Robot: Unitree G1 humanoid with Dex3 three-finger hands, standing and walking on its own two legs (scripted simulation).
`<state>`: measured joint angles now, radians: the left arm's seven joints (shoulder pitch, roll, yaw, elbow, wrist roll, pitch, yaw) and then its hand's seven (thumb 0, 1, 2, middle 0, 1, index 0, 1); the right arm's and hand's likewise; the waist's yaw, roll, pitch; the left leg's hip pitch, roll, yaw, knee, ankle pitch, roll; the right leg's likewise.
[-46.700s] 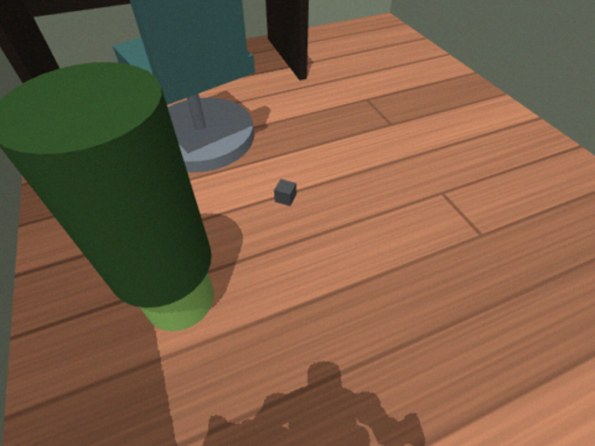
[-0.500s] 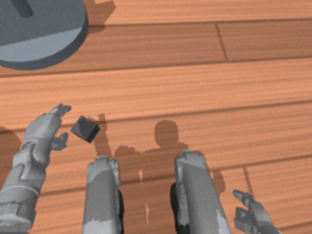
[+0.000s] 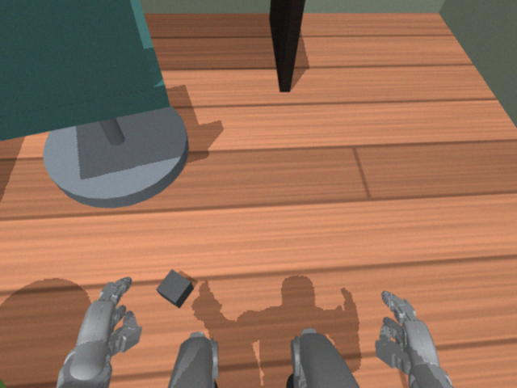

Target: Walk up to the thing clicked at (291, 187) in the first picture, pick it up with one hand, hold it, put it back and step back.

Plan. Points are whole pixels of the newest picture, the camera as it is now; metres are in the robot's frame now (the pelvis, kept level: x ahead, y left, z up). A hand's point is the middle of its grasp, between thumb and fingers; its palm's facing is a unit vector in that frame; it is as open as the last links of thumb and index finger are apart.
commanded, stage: home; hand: left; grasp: from above
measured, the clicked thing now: (175, 288) +0.44 +0.23 -0.60
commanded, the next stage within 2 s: none
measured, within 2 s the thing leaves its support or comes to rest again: neither
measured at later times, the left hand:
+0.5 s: hand (107, 355) +0.19 +0.19 +0.03, palm faces +0.08 -0.98 -0.19, open 7.4 cm
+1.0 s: hand (110, 357) +0.19 +0.18 +0.03, palm faces +0.07 -0.98 -0.19, open 7.7 cm
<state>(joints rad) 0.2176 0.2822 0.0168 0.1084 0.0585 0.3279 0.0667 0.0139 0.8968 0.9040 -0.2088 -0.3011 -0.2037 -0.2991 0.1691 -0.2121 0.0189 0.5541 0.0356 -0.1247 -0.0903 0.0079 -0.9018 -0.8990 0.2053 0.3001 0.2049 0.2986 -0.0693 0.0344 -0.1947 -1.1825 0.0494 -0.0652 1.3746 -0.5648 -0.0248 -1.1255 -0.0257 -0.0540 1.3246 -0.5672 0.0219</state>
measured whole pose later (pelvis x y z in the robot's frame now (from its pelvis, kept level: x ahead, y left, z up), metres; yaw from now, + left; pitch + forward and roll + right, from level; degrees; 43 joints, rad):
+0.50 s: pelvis +0.04 +0.01 +0.08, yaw +2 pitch +10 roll -3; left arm 0.51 0.21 0.04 -0.12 -0.06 0.47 0.02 0.01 0.91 0.90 -0.20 -0.30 -0.20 -0.29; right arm 0.29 -0.22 0.03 0.52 0.00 -0.24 -0.18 0.01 -0.90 -0.90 0.21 0.30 0.21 0.30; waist -0.05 0.05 -0.18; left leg -0.71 0.04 -0.05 1.01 -0.48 -0.01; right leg -0.64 -0.03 -0.06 0.94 -0.47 0.03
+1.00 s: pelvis +0.03 +0.00 +0.08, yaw +1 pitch +10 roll -3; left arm 0.50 0.22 0.03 -0.12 -0.06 0.45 0.02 0.01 0.86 0.87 -0.20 -0.29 -0.19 -0.28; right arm 0.30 -0.22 0.03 0.55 0.00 -0.25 -0.18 0.01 -0.90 -0.90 0.21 0.30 0.21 0.30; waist -0.05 0.04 -0.15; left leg -0.70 0.04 -0.05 1.01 -0.47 -0.02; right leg -0.64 -0.03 -0.06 0.94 -0.47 0.03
